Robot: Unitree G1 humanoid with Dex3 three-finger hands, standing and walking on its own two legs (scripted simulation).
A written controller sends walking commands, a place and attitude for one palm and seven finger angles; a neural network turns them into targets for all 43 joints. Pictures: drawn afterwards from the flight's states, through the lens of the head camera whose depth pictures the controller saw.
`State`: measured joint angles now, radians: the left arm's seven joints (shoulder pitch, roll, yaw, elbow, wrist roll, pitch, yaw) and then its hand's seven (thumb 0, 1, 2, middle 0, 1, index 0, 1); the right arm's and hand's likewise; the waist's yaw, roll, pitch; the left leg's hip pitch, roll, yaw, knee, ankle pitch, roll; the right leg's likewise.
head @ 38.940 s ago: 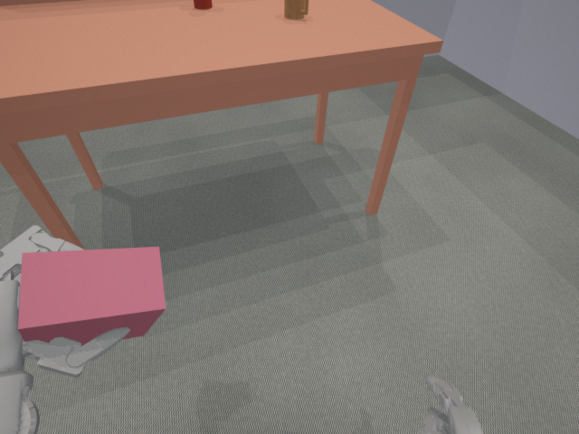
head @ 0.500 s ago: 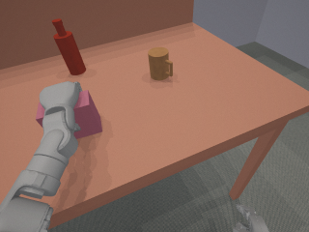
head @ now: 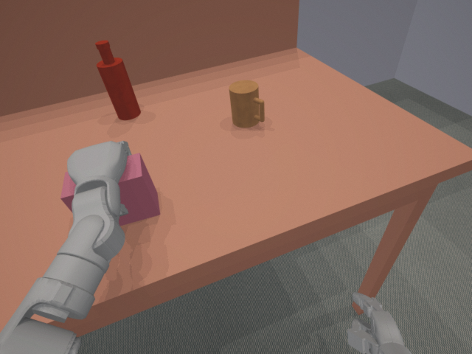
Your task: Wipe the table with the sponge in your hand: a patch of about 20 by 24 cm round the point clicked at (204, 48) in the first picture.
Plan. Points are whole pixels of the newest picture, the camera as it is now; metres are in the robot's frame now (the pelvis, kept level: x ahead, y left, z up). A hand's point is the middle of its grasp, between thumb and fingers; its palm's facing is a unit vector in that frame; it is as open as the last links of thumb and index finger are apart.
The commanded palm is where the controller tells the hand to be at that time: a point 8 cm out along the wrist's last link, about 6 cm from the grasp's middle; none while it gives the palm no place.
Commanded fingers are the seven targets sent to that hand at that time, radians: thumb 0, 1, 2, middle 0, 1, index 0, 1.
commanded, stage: wipe back along the middle lane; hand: left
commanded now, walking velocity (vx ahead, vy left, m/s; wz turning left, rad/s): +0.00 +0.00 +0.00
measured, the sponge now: (119, 201) +0.35 +0.27 +0.10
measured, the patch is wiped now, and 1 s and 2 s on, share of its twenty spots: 0.80 0.85 0.90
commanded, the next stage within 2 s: slide across to the third lane in 0.84 s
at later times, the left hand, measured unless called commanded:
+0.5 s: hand (116, 196) +0.32 +0.24 +0.14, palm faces +0.13 -0.05 -0.99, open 10.0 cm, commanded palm +0.27 +0.22 +0.17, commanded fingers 0.00 0.10 1.30 -1.20 -1.60 -1.20 -1.60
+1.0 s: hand (120, 218) +0.27 +0.21 +0.15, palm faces +0.25 -0.14 -0.96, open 10.0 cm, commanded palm +0.22 +0.19 +0.17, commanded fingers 0.00 0.10 1.30 -1.20 -1.60 -1.20 -1.60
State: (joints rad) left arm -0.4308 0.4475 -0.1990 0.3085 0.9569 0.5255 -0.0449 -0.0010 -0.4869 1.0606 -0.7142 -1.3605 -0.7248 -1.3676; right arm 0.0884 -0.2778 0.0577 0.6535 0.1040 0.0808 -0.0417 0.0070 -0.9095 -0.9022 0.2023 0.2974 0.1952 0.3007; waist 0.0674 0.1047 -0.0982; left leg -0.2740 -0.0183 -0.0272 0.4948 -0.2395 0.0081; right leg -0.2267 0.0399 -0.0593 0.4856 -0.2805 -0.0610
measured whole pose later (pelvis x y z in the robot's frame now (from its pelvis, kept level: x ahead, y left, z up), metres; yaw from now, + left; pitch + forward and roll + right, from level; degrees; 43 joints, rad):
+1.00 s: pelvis +0.00 +0.00 +0.00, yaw -1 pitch -2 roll +0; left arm -0.05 0.37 -0.24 -0.25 0.95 0.66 0.02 0.01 -0.47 1.06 -0.68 -1.39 -0.70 -1.38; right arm 0.00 -0.26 0.08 0.61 0.10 0.12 0.00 0.01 -0.91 -0.90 0.20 0.30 0.19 0.30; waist 0.11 0.11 -0.10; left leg -0.25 -0.01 -0.01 0.55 -0.27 0.00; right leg -0.21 0.05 -0.04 0.55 -0.31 -0.07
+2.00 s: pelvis -0.02 -0.04 +0.00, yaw -2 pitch -3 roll +2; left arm -0.40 0.34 -0.32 0.14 0.88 0.67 -0.01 -0.01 -0.50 1.06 -0.72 -1.35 -0.75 -1.33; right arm 0.02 -0.27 0.06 0.68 0.10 0.09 -0.04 0.01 -0.91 -0.90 0.20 0.30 0.19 0.30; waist 0.07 0.11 -0.08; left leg -0.22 0.03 -0.01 0.49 -0.23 -0.02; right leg -0.21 0.08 -0.05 0.53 -0.28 -0.12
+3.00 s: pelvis -0.01 -0.04 +0.00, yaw -1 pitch +4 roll +1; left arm -0.77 0.42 -0.17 0.80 0.95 0.44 -0.03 0.00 -0.51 1.07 -0.74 -1.35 -0.76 -1.33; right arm 0.19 -0.30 0.03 0.73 0.10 0.09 -0.07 0.01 -0.91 -0.90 0.20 0.30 0.19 0.30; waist -0.01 0.08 -0.12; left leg -0.36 0.03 -0.03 0.50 -0.23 0.01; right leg -0.33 0.09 -0.05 0.51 -0.26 -0.12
